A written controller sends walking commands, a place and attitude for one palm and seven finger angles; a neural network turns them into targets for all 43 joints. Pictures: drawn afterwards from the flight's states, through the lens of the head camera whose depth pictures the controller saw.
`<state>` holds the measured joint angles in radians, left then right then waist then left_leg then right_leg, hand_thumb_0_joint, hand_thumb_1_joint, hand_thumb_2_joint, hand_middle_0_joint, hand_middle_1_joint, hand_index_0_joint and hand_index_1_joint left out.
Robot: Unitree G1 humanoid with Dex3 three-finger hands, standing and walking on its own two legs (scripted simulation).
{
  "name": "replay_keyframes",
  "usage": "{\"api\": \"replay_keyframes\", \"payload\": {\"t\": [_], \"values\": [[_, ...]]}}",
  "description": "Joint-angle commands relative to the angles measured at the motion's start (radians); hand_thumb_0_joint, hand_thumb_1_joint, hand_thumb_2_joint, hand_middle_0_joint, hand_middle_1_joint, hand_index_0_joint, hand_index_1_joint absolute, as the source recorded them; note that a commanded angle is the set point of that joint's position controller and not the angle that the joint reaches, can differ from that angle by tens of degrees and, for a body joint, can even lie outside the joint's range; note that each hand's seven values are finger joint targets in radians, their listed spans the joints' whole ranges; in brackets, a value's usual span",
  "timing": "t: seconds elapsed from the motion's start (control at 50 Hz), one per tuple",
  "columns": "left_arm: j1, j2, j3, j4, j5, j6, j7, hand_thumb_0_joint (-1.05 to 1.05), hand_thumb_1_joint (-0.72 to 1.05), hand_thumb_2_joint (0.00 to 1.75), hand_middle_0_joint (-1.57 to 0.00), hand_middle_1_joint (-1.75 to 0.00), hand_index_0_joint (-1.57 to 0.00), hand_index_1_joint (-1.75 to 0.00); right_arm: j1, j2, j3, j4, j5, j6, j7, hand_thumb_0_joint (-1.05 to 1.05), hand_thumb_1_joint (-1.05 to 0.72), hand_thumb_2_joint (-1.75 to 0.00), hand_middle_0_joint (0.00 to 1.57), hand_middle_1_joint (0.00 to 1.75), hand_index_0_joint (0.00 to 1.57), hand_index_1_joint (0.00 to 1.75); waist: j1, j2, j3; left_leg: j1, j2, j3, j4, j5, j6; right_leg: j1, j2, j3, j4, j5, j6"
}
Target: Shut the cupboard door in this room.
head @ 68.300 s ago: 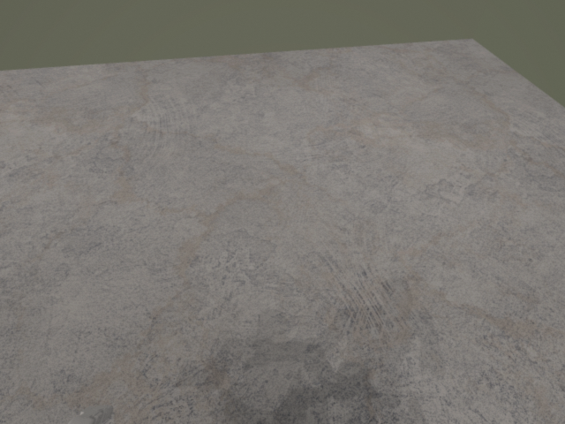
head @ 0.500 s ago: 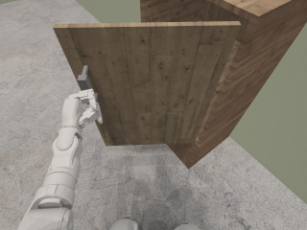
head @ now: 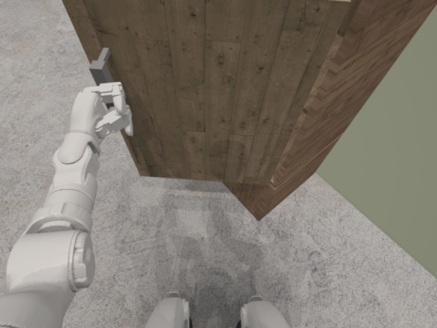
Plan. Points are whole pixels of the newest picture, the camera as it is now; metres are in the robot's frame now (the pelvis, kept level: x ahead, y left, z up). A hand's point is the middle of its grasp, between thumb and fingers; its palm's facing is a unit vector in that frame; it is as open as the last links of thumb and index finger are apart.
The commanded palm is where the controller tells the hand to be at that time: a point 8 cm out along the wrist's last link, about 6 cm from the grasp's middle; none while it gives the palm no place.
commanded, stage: push the door shut along its arc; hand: left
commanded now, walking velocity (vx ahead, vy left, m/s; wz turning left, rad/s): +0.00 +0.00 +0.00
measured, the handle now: (112, 85) +0.55 +0.19 +0.09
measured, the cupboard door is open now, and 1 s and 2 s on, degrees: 47 36 27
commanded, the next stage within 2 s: pull the fist back off the door in 1.34 s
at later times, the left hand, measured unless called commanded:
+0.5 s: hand (143, 94) +0.52 +0.13 +0.09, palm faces -0.22 -0.97 +0.00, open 3.1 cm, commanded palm +0.52 +0.17 +0.09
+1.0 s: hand (167, 73) +0.57 +0.09 +0.10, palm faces -0.33 -0.94 +0.00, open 2.9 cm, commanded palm +0.58 +0.13 +0.09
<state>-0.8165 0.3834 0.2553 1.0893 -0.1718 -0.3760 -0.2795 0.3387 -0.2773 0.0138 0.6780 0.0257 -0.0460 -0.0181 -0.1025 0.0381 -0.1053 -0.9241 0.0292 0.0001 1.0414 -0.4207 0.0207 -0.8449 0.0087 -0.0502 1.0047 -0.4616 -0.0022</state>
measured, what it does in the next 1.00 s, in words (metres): stands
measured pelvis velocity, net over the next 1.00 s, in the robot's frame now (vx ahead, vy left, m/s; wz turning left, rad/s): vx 0.00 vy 0.00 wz -0.05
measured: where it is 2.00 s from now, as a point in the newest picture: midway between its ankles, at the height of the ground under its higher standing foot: outside the picture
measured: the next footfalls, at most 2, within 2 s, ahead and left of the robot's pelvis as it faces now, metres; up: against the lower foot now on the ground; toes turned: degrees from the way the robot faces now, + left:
none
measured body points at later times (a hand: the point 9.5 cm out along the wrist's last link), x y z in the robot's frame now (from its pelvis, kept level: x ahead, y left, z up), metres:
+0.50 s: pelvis +0.00 +0.01 -0.01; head +0.13 +0.02 +0.42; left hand +0.53 +0.19 +0.10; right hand +0.00 -0.26 -0.12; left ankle +0.04 +0.10 -0.67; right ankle +0.01 -0.12 -0.67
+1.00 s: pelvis +0.00 +0.00 -0.03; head +0.16 +0.01 +0.40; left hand +0.58 +0.14 +0.10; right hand -0.04 -0.26 -0.13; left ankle +0.04 +0.10 -0.67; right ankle +0.01 -0.12 -0.67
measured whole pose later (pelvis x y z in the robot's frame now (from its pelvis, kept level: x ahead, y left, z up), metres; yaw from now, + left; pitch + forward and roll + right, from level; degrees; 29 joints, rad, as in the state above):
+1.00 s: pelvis +0.00 +0.00 -0.03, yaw -3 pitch +26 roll -4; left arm -1.27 0.59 0.31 1.36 -0.04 -0.26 -0.42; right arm 0.41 -0.28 0.05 0.65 0.00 -0.04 0.00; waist -0.25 0.07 -0.10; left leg -1.16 0.07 0.00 1.17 -0.47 0.02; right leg -1.08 0.04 -0.05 1.11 -0.48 0.00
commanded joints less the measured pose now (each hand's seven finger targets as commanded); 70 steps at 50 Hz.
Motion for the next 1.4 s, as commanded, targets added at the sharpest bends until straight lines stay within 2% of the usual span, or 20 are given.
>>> {"api": "replay_keyframes", "payload": {"t": [0.0,0.04,0.1,0.14,0.2,0.22,0.38,0.44,0.5,0.56,0.6,0.64,0.8,0.9,0.96,1.0,1.04,1.14,1.22,1.38], "values": [[-0.531,0.174,0.013,-0.205,0.002,-0.058,-0.022,0.0,0.9,0.9,-1.3,-1.5,-1.3,-1.5,0.116,-0.166,-0.065,-0.077,0.003,-0.024,-0.011,0.0,-0.9,-0.9,0.2,0.3,0.2,0.3,-0.052,0.072,-0.459,0.433,-0.003,-0.075,-0.113,0.258,0.004,0.02,0.029,0.022,-0.124,0.243,-0.025],[-0.543,0.198,0.033,-0.166,0.002,-0.048,-0.023,0.0,0.9,0.9,-1.3,-1.5,-1.3,-1.5,0.127,-0.167,-0.063,-0.074,0.002,-0.019,-0.008,0.0,-0.9,-0.9,0.2,0.3,0.2,0.3,-0.059,0.03,-0.433,0.382,-0.005,-0.07,-0.112,0.235,0.009,0.04,0.031,0.026,-0.129,0.237,-0.021],[-0.621,0.241,0.048,-0.175,0.019,-0.055,-0.022,0.0,0.9,0.9,-1.3,-1.5,-1.3,-1.5,0.142,-0.172,-0.062,-0.066,-0.001,-0.016,-0.008,0.0,-0.9,-0.9,0.2,0.3,0.2,0.3,-0.069,0.078,-0.456,0.392,-0.002,-0.079,-0.103,0.241,0.008,0.01,0.032,0.026,-0.116,0.228,-0.023],[-0.611,0.211,0.023,-0.146,0.023,-0.051,-0.03,0.0,0.9,0.9,-1.3,-1.5,-1.3,-1.5,0.148,-0.17,-0.063,-0.066,-0.002,-0.016,-0.004,0.0,-0.9,-0.9,0.2,0.3,0.2,0.3,-0.082,0.068,-0.456,0.395,0.0,-0.078,-0.096,0.241,0.009,-0.008,0.034,0.026,-0.12,0.225,-0.022],[-0.656,0.264,0.053,-0.135,0.025,-0.05,-0.046,0.0,0.9,0.9,-1.3,-1.5,-1.3,-1.5,0.164,-0.179,-0.06,-0.065,-0.003,-0.012,-0.004,0.0,-0.9,-0.9,0.2,0.3,0.2,0.3,-0.086,0.074,-0.474,0.388,0.0,-0.08,-0.087,0.261,0.011,-0.001,0.036,0.028,-0.111,0.242,-0.023],[-0.646,0.238,0.033,-0.132,0.024,-0.048,-0.055,0.0,0.9,0.9,-1.3,-1.5,-1.3,-1.5,0.161,-0.175,-0.061,-0.069,-0.003,-0.013,0.0,0.0,-0.9,-0.9,0.2,0.3,0.2,0.3,-0.085,0.096,-0.485,0.397,-0.002,-0.077,-0.083,0.253,0.01,-0.012,0.037,0.028,-0.113,0.232,-0.024],[-0.754,0.281,0.045,-0.087,0.032,-0.029,-0.079,0.0,0.9,0.9,-1.3,-1.5,-1.3,-1.5,0.195,-0.185,-0.055,-0.056,-0.007,-0.01,0.0,0.0,-0.9,-0.9,0.2,0.3,0.2,0.3,-0.124,0.095,-0.466,0.377,0.003,-0.089,-0.057,0.271,0.016,-0.059,0.043,0.024,-0.102,0.233,-0.024],[-0.782,0.267,0.025,-0.095,0.04,-0.026,-0.089,0.0,0.9,0.9,-1.3,-1.5,-1.3,-1.5,0.2,-0.183,-0.057,-0.054,-0.009,-0.012,0.004,0.0,-0.9,-0.9,0.2,0.3,0.2,0.3,-0.124,0.129,-0.505,0.412,0.006,-0.094,-0.05,0.296,0.01,-0.075,0.042,0.022,-0.095,0.242,-0.026],[-0.768,0.31,0.061,-0.064,0.041,-0.013,-0.098,0.0,0.9,0.9,-1.3,-1.5,-1.3,-1.5,0.211,-0.189,-0.055,-0.054,-0.01,-0.008,0.005,0.0,-0.9,-0.9,0.2,0.3,0.2,0.3,-0.119,0.12,-0.532,0.416,0.008,-0.099,-0.039,0.338,0.009,-0.073,0.045,0.019,-0.082,0.269,-0.028],[-0.786,0.289,0.037,-0.039,0.051,0.008,-0.1,0.0,0.9,0.9,-1.3,-1.5,-1.3,-1.5,0.213,-0.187,-0.054,-0.057,-0.009,-0.002,0.009,0.0,-0.9,-0.9,0.2,0.3,0.2,0.3,-0.137,0.096,-0.485,0.375,0.007,-0.09,-0.032,0.309,0.014,-0.086,0.047,0.02,-0.089,0.258,-0.023],[-0.841,0.318,0.052,-0.05,0.057,0.004,-0.096,0.0,0.9,0.9,-1.3,-1.5,-1.3,-1.5,0.219,-0.192,-0.054,-0.054,-0.011,-0.004,0.007,0.0,-0.9,-0.9,0.2,0.3,0.2,0.3,-0.141,0.125,-0.504,0.393,0.009,-0.098,-0.027,0.309,0.013,-0.109,0.046,0.02,-0.084,0.244,-0.024],[-0.862,0.285,0.022,-0.037,0.061,0.012,-0.097,0.0,0.9,0.9,-1.3,-1.5,-1.3,-1.5,0.221,-0.189,-0.054,-0.051,-0.013,-0.004,0.007,0.0,-0.9,-0.9,0.2,0.3,0.2,0.3,-0.156,0.132,-0.496,0.391,0.011,-0.099,-0.021,0.302,0.013,-0.131,0.047,0.019,-0.082,0.236,-0.025],[-0.889,0.4,0.098,0.03,0.093,0.038,-0.101,0.0,0.9,0.9,-1.3,-1.5,-1.3,-1.5,0.25,-0.195,-0.045,-0.059,-0.022,-0.002,0.007,0.0,-0.9,-0.9,0.2,0.3,0.2,0.3,-0.153,0.117,-0.548,0.321,0.008,-0.087,0.018,0.342,0.02,-0.097,0.051,0.023,-0.05,0.286,-0.022],[-0.949,0.452,0.104,0.056,0.113,0.062,-0.12,0.0,0.9,0.9,-1.3,-1.5,-1.3,-1.5,0.263,-0.196,-0.04,-0.064,-0.023,0.002,0.0,0.0,-0.9,-0.9,0.2,0.3,0.2,0.3,-0.178,0.096,-0.538,0.231,0.004,-0.066,0.047,0.309,0.03,-0.069,0.055,0.036,-0.045,0.302,-0.016],[-1.007,0.417,0.058,0.069,0.118,0.08,-0.136,0.0,0.9,0.9,-1.3,-1.5,-1.3,-1.5,0.269,-0.195,-0.041,-0.051,-0.025,-0.003,-0.002,0.0,-0.9,-0.9,0.2,0.3,0.2,0.3,-0.203,0.115,-0.519,0.226,0.006,-0.069,0.057,0.271,0.033,-0.113,0.057,0.032,-0.052,0.256,-0.016],[-1.036,0.442,0.073,0.054,0.111,0.078,-0.151,0.0,0.9,0.9,-1.3,-1.5,-1.3,-1.5,0.279,-0.199,-0.042,-0.042,-0.026,-0.01,-0.006,0.0,-0.9,-0.9,0.2,0.3,0.2,0.3,-0.199,0.142,-0.565,0.26,0.009,-0.075,0.065,0.306,0.031,-0.114,0.059,0.031,-0.042,0.278,-0.019],[-1.057,0.398,0.037,0.046,0.11,0.089,-0.163,0.0,0.9,0.9,-1.3,-1.5,-1.3,-1.5,0.28,-0.197,-0.043,-0.036,-0.029,-0.016,-0.005,0.0,-0.9,-0.9,0.2,0.3,0.2,0.3,-0.206,0.172,-0.575,0.284,0.008,-0.081,0.072,0.316,0.029,-0.15,0.06,0.025,-0.038,0.269,-0.022],[-1.147,0.358,0.002,0.076,0.115,0.119,-0.159,0.0,0.9,0.9,-1.3,-1.5,-1.3,-1.5,0.293,-0.201,-0.04,0.001,-0.036,-0.031,-0.01,0.0,-0.9,-0.9,0.2,0.3,0.2,0.3,-0.243,0.187,-0.538,0.297,0.017,-0.098,0.085,0.296,0.031,-0.245,0.062,0.006,-0.034,0.216,-0.022],[-1.189,0.343,-0.014,0.059,0.125,0.124,-0.161,0.0,0.9,0.9,-1.3,-1.5,-1.3,-1.5,0.302,-0.202,-0.043,0.02,-0.046,-0.043,-0.01,0.0,-0.9,-0.9,0.2,0.3,0.2,0.3,-0.247,0.238,-0.594,0.356,0.018,-0.111,0.099,0.351,0.026,-0.277,0.063,-0.005,-0.015,0.232,-0.03],[-1.266,0.286,-0.051,0.072,0.138,0.152,-0.155,0.0,0.9,0.9,-1.3,-1.5,-1.3,-1.5,0.309,-0.203,-0.043,0.042,-0.055,-0.057,-0.009,0.0,-0.9,-0.9,0.2,0.3,0.2,0.3,-0.278,0.257,-0.586,0.381,0.017,-0.127,0.113,0.366,0.029,-0.357,0.069,-0.02,0.002,0.215,-0.035]]}}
